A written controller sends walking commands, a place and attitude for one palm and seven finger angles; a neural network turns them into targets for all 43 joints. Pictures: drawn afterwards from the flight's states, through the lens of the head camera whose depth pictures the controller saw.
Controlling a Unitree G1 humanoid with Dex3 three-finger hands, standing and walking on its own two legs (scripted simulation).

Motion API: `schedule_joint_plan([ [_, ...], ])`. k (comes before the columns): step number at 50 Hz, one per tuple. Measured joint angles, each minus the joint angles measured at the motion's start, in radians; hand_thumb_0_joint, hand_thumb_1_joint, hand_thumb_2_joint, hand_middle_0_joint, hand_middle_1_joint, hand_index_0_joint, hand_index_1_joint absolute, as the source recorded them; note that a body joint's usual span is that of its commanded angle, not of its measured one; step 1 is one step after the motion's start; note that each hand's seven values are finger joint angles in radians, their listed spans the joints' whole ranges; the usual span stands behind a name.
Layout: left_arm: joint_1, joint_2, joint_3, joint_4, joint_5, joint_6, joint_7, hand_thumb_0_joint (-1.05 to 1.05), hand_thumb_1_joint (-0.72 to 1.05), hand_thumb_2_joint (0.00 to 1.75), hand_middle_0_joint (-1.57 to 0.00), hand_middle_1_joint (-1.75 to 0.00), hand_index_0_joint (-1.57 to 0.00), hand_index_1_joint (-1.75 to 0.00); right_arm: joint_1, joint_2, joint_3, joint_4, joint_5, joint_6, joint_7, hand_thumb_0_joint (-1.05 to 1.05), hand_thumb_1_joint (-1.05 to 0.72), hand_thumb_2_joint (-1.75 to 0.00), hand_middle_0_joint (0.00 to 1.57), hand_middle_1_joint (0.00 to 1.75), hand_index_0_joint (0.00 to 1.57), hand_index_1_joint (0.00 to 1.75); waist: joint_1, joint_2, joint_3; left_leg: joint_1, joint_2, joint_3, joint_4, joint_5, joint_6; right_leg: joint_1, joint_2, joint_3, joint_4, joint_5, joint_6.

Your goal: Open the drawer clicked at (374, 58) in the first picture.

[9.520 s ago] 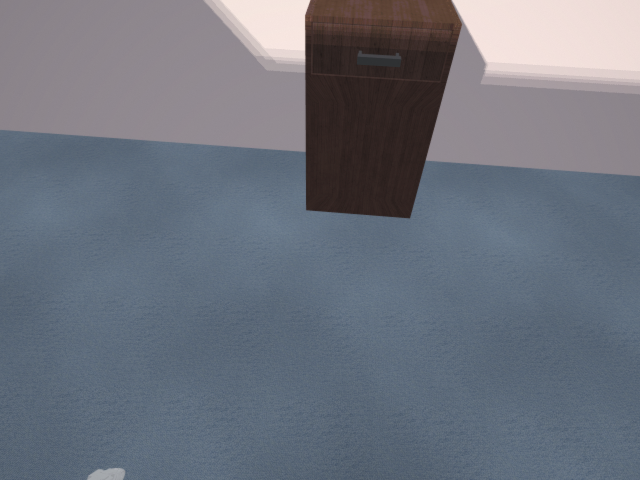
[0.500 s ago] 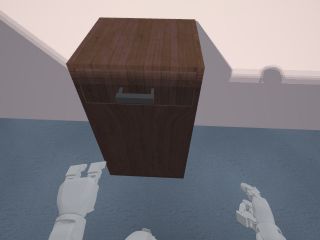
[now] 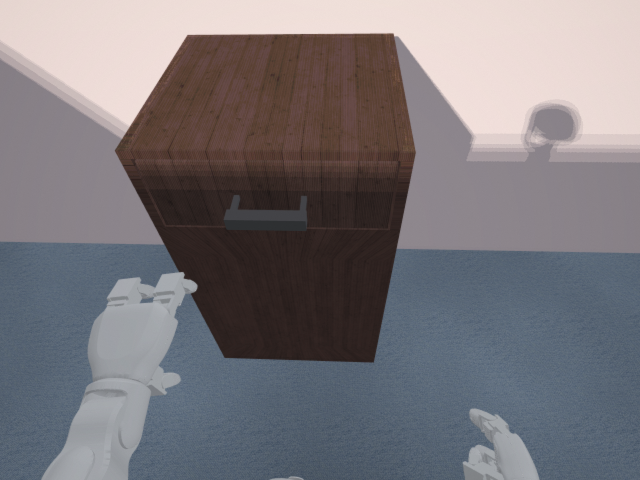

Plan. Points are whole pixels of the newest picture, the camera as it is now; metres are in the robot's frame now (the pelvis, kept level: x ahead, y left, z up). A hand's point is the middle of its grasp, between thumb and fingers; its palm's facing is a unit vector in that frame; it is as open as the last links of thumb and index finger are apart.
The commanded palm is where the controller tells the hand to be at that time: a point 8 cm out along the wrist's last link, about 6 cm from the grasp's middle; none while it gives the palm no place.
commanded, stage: raise the hand with hooked fingers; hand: left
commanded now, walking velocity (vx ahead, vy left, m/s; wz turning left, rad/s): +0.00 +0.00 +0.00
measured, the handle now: (268, 210) +0.53 +0.16 -0.01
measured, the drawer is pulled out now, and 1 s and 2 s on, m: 0.00 0.00 0.00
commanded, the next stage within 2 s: move the hooked fingers above the handle in 0.92 s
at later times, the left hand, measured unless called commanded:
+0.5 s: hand (173, 262) +0.33 +0.22 +0.10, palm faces +0.08 -0.08 -0.99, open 13.8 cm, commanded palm +0.31 +0.22 +0.16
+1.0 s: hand (181, 265) +0.33 +0.21 +0.10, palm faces +0.08 -0.08 -0.99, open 13.9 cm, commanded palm +0.30 +0.21 +0.16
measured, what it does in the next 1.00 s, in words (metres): stands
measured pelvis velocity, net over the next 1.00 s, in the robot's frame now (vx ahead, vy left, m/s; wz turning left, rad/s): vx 0.02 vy -0.03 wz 0.02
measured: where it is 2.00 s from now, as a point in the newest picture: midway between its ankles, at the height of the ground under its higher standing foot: outside the picture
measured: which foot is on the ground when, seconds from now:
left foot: down 0.00-1.00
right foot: down 0.00-1.00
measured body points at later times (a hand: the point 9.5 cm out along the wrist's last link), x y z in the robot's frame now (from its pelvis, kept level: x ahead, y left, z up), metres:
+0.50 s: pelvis +0.03 -0.02 +0.02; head +0.04 -0.05 +0.46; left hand +0.32 +0.22 +0.16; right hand +0.24 -0.24 -0.09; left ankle +0.04 +0.07 -0.71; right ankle -0.02 -0.13 -0.71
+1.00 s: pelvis +0.02 -0.03 +0.02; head +0.03 -0.07 +0.47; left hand +0.32 +0.21 +0.16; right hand +0.21 -0.26 -0.10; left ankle +0.04 +0.07 -0.71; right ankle -0.02 -0.13 -0.71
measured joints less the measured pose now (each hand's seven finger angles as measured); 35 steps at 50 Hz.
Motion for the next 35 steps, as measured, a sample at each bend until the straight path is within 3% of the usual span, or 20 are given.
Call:
schedule_joint_plan([
  [9, -0.037, 0.021, 0.006, -0.046, -0.037, 0.050, -0.056, 0.00, -0.26, 0.40, -0.30, -1.04, -0.30, -1.04, -0.021, -0.034, -0.028, 0.004, 0.017, 0.016, -0.001, 0.01, -0.91, -0.90, 0.20, 0.30, 0.20, 0.30, -0.002, 0.003, -0.005, 0.055, -0.005, -0.005, -0.049, -0.007, -0.005, 0.055, -0.007, -0.001, -0.048, -0.007, -0.005],
  [23, -0.216, 0.072, 0.003, 0.007, -0.073, 0.070, -0.192, 0.00, -0.47, 0.31, -0.32, -1.18, -0.31, -1.18, -0.056, -0.025, -0.007, -0.003, 0.039, 0.045, -0.005, 0.01, -0.91, -0.90, 0.20, 0.30, 0.20, 0.30, 0.003, 0.011, -0.005, 0.143, 0.000, -0.027, -0.137, 0.019, -0.026, 0.140, -0.003, -0.017, -0.127, 0.015, -0.028],
  [29, -0.292, 0.088, 0.004, 0.043, -0.087, 0.054, -0.249, 0.00, -0.49, 0.30, -0.32, -1.19, -0.31, -1.19, -0.049, -0.027, -0.002, 0.005, 0.046, 0.057, -0.008, 0.01, -0.91, -0.90, 0.20, 0.30, 0.20, 0.30, 0.000, 0.015, -0.003, 0.161, 0.004, -0.033, -0.160, 0.032, -0.033, 0.156, 0.000, -0.022, -0.146, 0.025, -0.035],
  [35, -0.277, 0.084, 0.024, 0.048, -0.099, 0.023, -0.272, 0.00, -0.49, 0.30, -0.32, -1.20, -0.31, -1.20, -0.029, -0.037, -0.008, 0.002, 0.049, 0.062, 0.002, 0.01, -0.91, -0.90, 0.20, 0.30, 0.20, 0.30, -0.007, 0.018, -0.003, 0.166, 0.009, -0.026, -0.178, 0.042, -0.038, 0.153, 0.003, -0.013, -0.152, 0.033, -0.039],
])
